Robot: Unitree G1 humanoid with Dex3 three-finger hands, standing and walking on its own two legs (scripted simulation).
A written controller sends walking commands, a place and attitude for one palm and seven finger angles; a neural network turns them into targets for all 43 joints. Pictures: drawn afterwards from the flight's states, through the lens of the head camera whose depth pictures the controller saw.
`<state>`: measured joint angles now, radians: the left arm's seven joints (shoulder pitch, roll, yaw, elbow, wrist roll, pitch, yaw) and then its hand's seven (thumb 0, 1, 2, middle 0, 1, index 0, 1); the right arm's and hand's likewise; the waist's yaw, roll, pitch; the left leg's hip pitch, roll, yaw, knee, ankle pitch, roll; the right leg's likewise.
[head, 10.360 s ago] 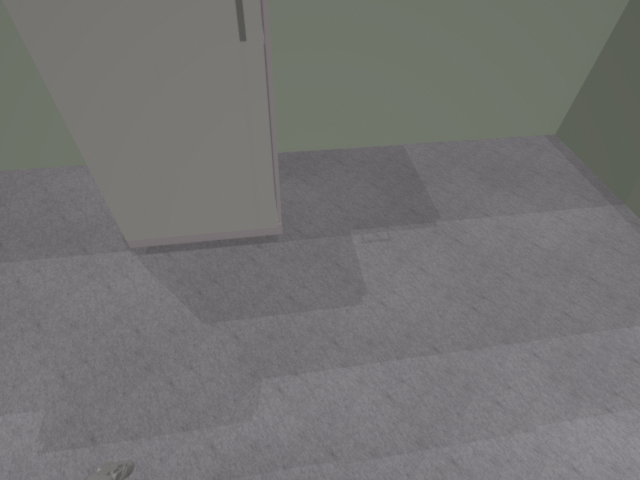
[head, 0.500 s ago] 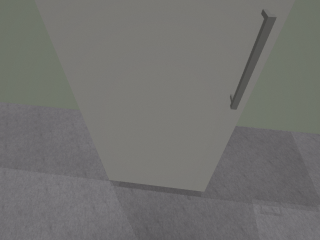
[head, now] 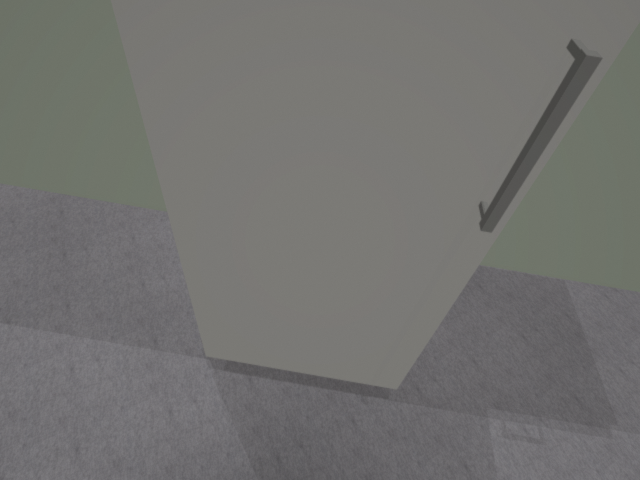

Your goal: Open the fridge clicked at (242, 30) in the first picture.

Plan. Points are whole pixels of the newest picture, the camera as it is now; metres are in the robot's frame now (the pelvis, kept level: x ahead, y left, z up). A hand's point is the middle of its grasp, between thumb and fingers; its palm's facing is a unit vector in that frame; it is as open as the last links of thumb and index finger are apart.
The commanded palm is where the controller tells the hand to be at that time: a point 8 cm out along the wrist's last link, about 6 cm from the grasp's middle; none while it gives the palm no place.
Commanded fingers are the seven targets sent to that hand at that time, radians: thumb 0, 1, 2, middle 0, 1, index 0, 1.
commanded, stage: look again from close up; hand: right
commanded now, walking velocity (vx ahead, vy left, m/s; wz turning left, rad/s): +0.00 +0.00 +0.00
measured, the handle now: (524, 149) +0.49 -0.22 +0.21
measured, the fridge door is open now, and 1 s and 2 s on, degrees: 0 0 0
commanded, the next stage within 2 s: raise the hand to about handle height in 0.62 s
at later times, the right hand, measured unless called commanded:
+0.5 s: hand out of the picture +0.01 -0.16 -0.17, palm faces +0.04 +0.97 -0.23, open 7.3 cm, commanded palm none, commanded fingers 0.00 -0.90 -0.90 0.20 0.30 0.20 0.30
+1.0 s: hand (491, 437) +0.19 -0.18 +0.03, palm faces +0.10 +0.99 +0.02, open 7.9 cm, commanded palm +0.11 -0.24 -0.02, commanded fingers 0.00 -0.55 -0.75 0.23 0.53 0.23 0.53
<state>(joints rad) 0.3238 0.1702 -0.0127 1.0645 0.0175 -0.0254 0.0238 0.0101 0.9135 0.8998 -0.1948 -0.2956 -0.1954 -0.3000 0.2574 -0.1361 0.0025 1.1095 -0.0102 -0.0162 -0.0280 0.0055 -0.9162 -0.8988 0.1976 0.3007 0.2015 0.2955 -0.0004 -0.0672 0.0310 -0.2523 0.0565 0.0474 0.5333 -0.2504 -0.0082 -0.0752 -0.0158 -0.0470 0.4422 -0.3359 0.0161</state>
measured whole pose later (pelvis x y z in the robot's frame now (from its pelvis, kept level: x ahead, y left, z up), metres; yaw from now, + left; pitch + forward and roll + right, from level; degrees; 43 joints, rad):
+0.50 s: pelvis +0.00 +0.02 +0.00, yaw -1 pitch -1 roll -1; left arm 0.30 0.17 -0.01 1.11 0.02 -0.02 0.03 0.01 0.91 0.90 -0.19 -0.30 -0.19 -0.30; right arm 0.23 -0.15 -0.01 1.12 -0.01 -0.01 -0.02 0.01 -0.92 -0.90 0.20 0.30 0.20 0.30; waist -0.01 -0.04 0.06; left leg -0.24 0.02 0.08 0.49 -0.23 0.03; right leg -0.08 -0.05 -0.02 0.41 -0.31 0.05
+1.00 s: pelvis -0.03 +0.00 -0.03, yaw -1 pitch +6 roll -1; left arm 0.19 0.28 0.05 0.63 0.00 -0.32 -0.01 0.02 0.91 0.90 -0.20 -0.30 -0.20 -0.30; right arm 0.33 -0.15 -0.14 0.13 0.24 -0.52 0.19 0.01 -0.77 -0.84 0.21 0.39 0.21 0.39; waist 0.00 0.04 -0.09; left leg -0.61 0.07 0.04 0.82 -0.32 0.00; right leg -0.46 -0.02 -0.04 0.81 -0.45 0.02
